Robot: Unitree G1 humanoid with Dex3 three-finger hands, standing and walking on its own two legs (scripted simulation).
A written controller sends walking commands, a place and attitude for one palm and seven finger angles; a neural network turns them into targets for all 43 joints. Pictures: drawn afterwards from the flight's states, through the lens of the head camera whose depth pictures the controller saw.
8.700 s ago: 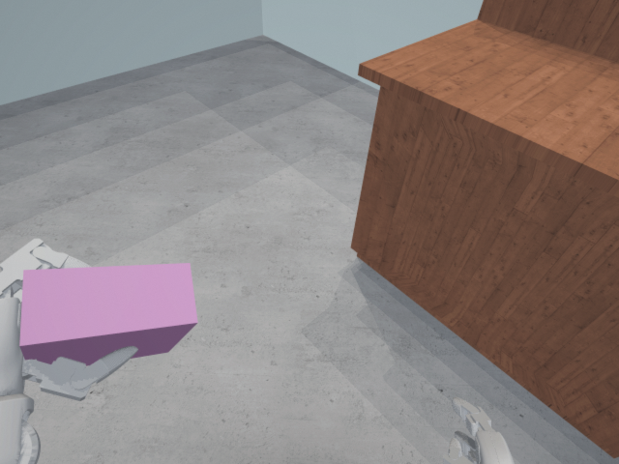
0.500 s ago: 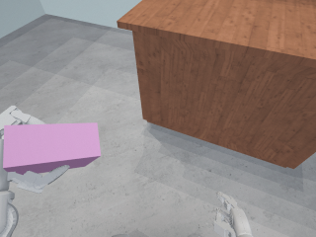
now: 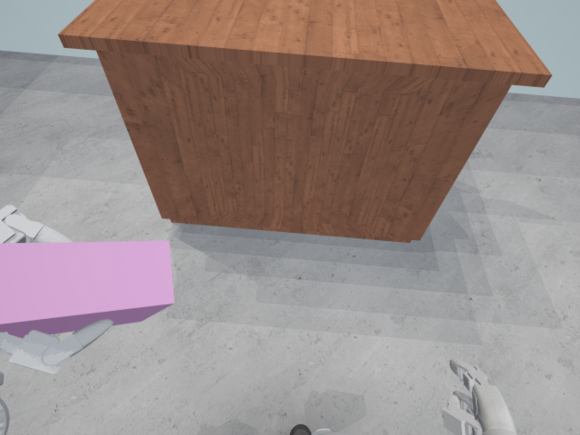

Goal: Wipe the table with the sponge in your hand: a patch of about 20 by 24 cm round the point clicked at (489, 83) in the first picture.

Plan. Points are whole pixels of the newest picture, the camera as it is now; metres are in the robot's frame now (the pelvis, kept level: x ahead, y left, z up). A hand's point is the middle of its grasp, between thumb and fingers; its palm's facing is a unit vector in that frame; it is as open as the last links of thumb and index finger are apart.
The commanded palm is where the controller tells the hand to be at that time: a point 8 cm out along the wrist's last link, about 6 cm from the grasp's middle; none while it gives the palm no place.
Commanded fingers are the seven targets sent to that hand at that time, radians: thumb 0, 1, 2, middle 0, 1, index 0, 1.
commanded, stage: turn to face it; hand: left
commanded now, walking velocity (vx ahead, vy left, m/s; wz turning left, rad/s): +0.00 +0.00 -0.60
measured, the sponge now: (109, 289) +0.23 +0.21 +0.14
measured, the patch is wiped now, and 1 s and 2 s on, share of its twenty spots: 0.00 0.00 0.00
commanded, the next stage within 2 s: take the last steps up to it in 0.54 s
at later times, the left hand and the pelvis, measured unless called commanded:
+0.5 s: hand (225, 309) +0.21 +0.09 +0.16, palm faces -0.01 -0.82 -0.57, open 10.1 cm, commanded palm +0.16 +0.16 +0.19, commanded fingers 0.00 0.10 1.30 -1.20 -1.60 -1.20 -1.60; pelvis -0.08 -0.05 +0.00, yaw -18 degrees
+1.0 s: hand (219, 344) +0.17 +0.08 +0.18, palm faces +0.08 -0.90 -0.42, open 10.1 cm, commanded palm +0.13 +0.15 +0.19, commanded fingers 0.00 0.10 1.30 -1.20 -1.60 -1.20 -1.60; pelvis -0.12 -0.05 +0.00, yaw -20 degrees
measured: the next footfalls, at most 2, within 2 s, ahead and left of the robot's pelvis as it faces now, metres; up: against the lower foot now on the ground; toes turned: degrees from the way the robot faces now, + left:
right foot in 0.30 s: -0.03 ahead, -0.17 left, +0.00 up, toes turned -18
left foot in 0.66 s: -0.01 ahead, +0.05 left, +0.00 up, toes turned -15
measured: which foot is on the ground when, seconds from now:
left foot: down 0.00-0.32, up 0.34-0.64, down 0.66-0.94, up 0.96-1.00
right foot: down 0.00-0.02, up 0.04-0.28, down 0.30-0.68, up 0.70-0.92, down 0.94-1.00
